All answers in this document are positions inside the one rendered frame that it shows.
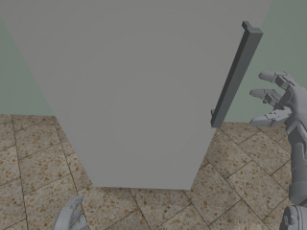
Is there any handle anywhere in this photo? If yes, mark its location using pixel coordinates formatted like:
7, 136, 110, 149
210, 21, 263, 128

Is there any left robot hand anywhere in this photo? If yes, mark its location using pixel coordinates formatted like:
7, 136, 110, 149
52, 195, 88, 230

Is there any robot right forearm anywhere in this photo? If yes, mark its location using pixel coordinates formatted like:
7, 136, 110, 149
285, 114, 307, 208

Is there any right robot hand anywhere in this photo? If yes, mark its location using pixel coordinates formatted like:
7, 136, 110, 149
249, 71, 307, 128

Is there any robot right upper arm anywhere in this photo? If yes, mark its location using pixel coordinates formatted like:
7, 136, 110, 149
279, 205, 307, 230

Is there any fridge door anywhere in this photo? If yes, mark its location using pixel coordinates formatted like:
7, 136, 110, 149
0, 0, 272, 190

